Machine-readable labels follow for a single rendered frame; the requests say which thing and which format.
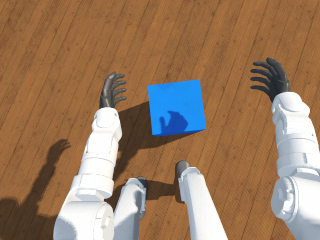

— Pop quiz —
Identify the left robot forearm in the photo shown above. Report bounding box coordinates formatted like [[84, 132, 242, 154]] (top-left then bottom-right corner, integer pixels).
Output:
[[53, 107, 122, 240]]

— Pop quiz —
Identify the right robot forearm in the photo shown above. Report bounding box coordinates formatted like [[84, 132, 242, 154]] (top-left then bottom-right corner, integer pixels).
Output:
[[271, 92, 320, 182]]

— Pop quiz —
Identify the left robot foot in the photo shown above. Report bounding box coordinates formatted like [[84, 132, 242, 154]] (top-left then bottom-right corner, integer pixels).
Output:
[[136, 176, 148, 220]]

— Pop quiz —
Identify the robot left thigh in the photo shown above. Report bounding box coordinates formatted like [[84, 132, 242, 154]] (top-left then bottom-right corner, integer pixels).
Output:
[[112, 183, 147, 240]]

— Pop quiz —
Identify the robot right upper arm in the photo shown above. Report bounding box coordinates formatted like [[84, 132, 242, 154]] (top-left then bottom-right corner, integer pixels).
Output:
[[270, 175, 320, 240]]

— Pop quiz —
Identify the robot left upper arm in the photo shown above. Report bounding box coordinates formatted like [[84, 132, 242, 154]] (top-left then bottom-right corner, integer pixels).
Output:
[[54, 201, 114, 240]]

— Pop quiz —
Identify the robot left hand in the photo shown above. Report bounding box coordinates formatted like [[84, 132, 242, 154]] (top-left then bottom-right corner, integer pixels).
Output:
[[99, 71, 127, 109]]

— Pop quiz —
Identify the robot right hand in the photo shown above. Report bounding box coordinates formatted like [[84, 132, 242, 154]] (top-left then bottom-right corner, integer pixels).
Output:
[[250, 57, 292, 103]]

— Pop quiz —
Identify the carton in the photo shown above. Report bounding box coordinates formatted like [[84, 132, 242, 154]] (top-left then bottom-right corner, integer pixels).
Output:
[[147, 79, 206, 137]]

